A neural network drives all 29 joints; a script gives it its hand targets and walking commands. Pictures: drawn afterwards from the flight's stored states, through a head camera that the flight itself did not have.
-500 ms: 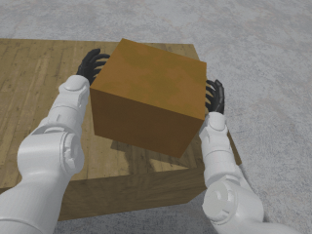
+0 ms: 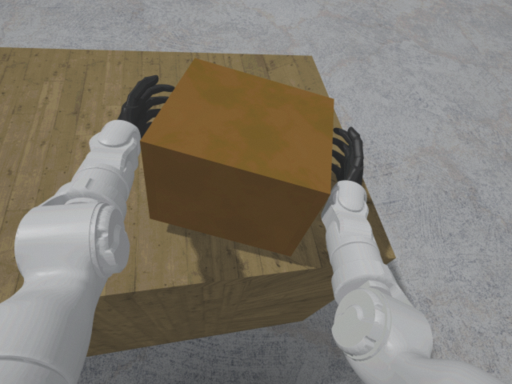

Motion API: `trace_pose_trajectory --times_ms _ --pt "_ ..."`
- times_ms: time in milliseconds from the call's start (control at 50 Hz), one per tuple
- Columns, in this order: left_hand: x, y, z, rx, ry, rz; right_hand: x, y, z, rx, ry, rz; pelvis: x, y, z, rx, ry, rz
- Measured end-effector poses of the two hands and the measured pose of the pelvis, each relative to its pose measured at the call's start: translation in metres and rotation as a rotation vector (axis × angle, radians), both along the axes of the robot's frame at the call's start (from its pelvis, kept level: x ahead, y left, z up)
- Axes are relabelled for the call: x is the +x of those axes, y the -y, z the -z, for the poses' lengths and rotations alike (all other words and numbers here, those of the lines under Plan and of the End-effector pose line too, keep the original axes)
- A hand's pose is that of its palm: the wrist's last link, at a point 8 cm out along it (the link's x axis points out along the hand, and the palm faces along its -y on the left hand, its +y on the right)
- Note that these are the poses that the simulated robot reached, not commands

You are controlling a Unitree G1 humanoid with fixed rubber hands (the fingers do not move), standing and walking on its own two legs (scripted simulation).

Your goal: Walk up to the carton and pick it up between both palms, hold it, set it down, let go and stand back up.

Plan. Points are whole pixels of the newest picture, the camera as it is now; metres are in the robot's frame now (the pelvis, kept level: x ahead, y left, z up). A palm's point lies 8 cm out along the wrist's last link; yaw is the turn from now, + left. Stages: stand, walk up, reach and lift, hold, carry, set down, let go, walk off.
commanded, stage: set down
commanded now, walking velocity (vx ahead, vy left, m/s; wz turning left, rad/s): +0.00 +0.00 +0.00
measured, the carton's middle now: (243, 158) +0.47 -0.01 +0.03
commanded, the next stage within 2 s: none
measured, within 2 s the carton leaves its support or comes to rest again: rests again in 0.74 s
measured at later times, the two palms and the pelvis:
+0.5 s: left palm (131, 132) +0.49 +0.17 +0.07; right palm (344, 179) +0.39 -0.16 +0.07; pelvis -0.01 +0.00 +0.00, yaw +0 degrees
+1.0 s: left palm (130, 133) +0.49 +0.17 +0.07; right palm (343, 181) +0.39 -0.16 +0.07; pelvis -0.01 +0.01 +0.00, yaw +0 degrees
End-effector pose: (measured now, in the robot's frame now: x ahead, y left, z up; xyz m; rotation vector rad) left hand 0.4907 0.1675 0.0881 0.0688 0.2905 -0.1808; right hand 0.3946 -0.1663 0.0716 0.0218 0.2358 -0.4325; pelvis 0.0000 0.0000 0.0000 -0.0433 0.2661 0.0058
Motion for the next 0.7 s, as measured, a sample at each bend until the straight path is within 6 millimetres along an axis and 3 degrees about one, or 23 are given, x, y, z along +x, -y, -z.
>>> trace_pose_trajectory --times_ms 700 --pt "-0.004 -0.007 0.014 -0.033 0.015 -0.002 -0.002 -0.006 0.002 -0.03 0.017 -0.001 -0.013 -0.005 0.004 -0.014 -0.028 -0.007"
